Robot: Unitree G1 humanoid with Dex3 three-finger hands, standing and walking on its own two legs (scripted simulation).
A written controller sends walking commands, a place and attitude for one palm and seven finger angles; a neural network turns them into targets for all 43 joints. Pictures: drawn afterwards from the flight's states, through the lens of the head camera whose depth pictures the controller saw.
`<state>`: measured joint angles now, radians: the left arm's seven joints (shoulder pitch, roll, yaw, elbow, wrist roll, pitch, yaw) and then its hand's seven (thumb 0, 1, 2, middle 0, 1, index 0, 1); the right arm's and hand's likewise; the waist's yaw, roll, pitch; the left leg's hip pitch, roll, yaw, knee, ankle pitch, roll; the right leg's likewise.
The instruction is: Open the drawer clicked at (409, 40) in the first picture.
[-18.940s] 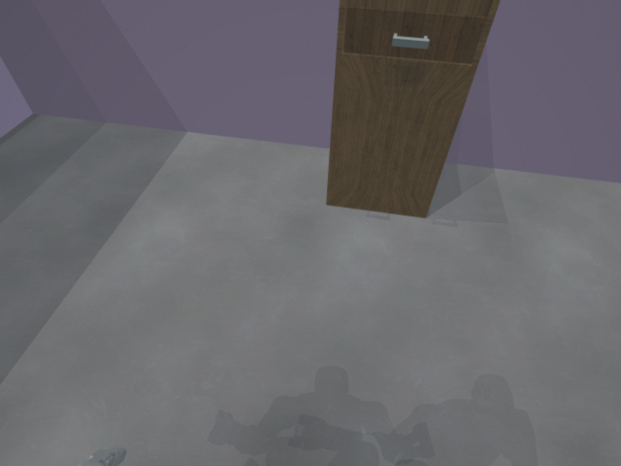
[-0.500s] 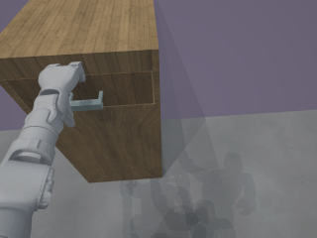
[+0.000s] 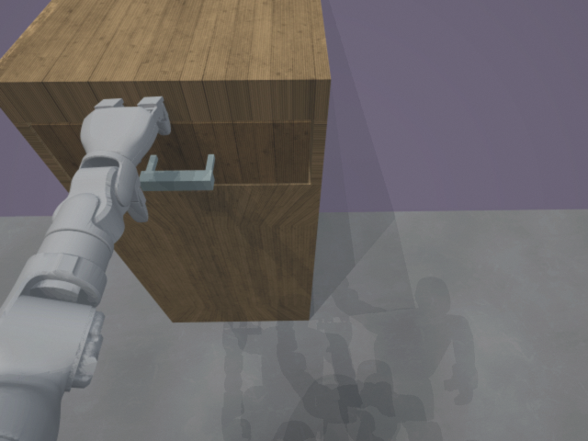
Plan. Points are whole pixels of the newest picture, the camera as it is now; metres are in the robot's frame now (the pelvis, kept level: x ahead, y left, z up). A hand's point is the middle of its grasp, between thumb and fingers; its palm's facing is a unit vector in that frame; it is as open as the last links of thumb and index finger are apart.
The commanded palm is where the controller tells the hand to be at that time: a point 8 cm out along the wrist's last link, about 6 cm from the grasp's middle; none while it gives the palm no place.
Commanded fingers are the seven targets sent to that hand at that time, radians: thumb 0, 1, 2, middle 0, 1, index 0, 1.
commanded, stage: lift the fingers back up to retry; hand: left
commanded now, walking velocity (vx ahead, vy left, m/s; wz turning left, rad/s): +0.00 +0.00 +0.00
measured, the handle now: (179, 170) +0.52 +0.19 +0.04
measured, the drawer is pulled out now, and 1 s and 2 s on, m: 0.00 0.00 0.00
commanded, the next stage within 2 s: re-aim the fingers above the handle in 0.50 s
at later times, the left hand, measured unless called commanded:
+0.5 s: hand (149, 165) +0.48 +0.21 +0.10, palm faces +0.05 -0.01 -1.00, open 13.7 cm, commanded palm +0.45 +0.21 +0.15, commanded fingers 0.00 -0.50 0.30 -0.30 -1.20 -0.30 -1.20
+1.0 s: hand (140, 174) +0.46 +0.22 +0.10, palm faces -0.02 +0.00 -1.00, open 13.8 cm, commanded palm +0.45 +0.22 +0.15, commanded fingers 0.00 -0.50 0.30 -0.30 -1.20 -0.30 -1.20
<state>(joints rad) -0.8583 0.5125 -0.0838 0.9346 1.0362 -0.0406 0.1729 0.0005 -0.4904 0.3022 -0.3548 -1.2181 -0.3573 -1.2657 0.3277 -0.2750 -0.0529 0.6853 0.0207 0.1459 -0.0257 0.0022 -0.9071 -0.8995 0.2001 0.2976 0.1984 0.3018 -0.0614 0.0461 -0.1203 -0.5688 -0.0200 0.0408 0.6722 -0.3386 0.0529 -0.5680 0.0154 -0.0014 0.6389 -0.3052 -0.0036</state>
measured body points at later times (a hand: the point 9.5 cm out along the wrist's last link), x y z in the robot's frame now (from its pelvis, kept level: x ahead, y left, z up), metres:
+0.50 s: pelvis +0.00 +0.00 +0.00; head +0.07 -0.01 +0.44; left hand +0.47 +0.21 +0.15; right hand +0.05 -0.27 -0.14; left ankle -0.01 +0.08 -0.72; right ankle +0.00 -0.12 -0.72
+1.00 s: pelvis +0.00 -0.03 +0.00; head +0.07 -0.04 +0.45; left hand +0.46 +0.22 +0.15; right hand +0.07 -0.30 -0.13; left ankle -0.01 +0.08 -0.72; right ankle +0.00 -0.12 -0.72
